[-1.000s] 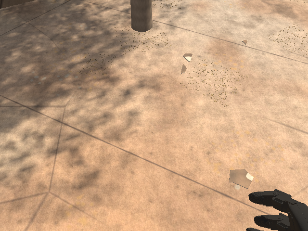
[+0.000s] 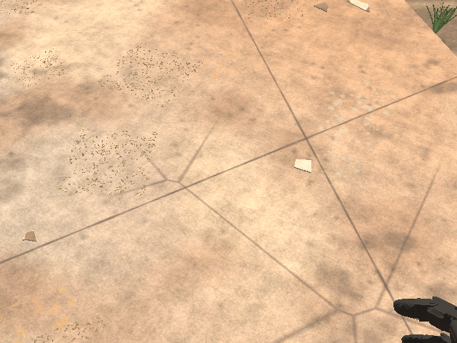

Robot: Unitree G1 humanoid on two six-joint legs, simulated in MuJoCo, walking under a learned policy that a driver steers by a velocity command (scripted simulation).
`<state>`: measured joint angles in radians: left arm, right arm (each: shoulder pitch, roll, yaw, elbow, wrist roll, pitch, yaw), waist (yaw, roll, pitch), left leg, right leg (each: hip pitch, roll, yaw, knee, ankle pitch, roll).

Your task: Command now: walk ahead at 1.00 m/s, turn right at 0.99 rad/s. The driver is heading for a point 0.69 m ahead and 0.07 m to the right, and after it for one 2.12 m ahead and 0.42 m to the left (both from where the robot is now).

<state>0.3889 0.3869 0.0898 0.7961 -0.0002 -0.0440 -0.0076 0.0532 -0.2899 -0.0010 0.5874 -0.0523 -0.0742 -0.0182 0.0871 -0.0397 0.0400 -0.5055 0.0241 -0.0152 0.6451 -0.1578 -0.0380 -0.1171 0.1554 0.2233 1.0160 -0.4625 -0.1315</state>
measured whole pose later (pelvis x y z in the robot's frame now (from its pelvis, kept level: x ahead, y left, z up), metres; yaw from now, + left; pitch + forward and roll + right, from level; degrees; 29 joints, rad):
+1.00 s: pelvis +0.89 -0.17 +0.01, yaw -10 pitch +0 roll +1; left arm 0.20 0.25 -0.02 0.73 0.06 -0.11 0.00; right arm 0.36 -0.33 -0.07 0.84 -0.01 -0.02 0.02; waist -0.03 0.01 0.04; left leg -0.31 -0.20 0.02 0.54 -0.22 0.17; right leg -0.41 -0.01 0.07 1.38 -0.32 -0.01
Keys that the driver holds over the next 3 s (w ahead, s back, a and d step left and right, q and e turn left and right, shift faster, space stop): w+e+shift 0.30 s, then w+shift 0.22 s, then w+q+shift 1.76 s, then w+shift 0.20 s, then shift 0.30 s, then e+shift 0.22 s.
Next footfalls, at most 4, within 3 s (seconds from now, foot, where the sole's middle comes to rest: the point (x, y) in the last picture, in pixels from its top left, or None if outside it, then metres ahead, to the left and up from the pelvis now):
0.42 right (288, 328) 0.51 -0.11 -0.75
0.86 left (304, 195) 0.97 -0.16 -0.75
1.28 right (362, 121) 1.36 -0.40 -0.75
1.72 left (290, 62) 1.71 -0.11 -0.75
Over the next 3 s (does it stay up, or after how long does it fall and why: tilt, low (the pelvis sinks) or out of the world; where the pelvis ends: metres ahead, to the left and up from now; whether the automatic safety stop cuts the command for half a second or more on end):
stays up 2.24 0.52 0.01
